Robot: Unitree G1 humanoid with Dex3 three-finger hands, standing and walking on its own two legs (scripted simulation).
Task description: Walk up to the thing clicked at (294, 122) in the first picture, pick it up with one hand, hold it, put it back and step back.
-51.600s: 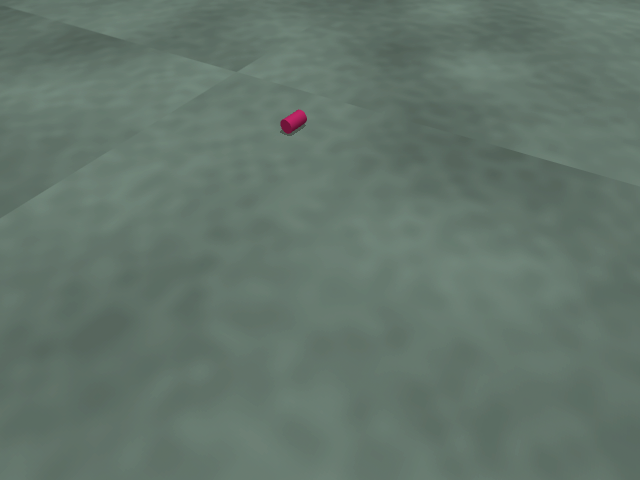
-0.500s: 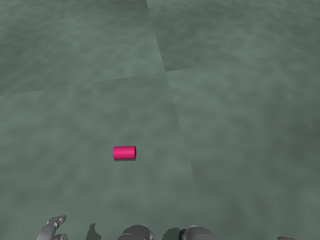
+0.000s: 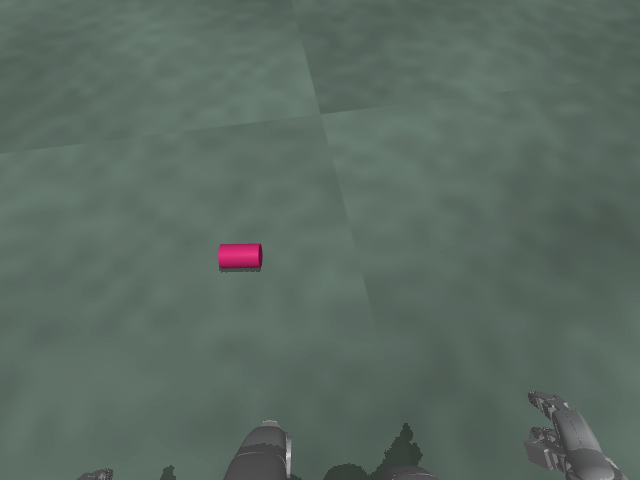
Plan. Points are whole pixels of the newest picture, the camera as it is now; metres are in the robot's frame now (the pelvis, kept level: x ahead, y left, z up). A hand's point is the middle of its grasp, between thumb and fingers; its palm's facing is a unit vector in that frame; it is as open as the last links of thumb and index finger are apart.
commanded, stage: step back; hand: left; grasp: from above
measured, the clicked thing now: (240, 256) +0.82 +0.33 -0.71
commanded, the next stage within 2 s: stand in 1.58 s
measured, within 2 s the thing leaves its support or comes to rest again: neither
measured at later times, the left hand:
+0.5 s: hand out of the picture -0.07 +0.28 -0.13, palm faces +0.07 -0.92 -0.39, open 7.4 cm
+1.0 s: hand out of the picture -0.20 +0.29 -0.13, palm faces +0.08 -0.92 -0.39, open 7.4 cm
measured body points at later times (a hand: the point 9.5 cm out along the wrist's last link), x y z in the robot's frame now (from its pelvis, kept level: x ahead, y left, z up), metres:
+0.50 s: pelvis -0.17 +0.00 +0.01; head -0.12 +0.02 +0.46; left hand -0.08 +0.32 -0.11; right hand -0.06 -0.30 -0.10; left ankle -0.13 +0.12 -0.71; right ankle -0.17 -0.14 -0.63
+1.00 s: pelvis -0.23 +0.01 +0.01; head -0.21 +0.01 +0.46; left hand -0.20 +0.34 -0.11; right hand -0.17 -0.31 -0.11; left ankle -0.22 +0.13 -0.72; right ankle -0.25 -0.13 -0.71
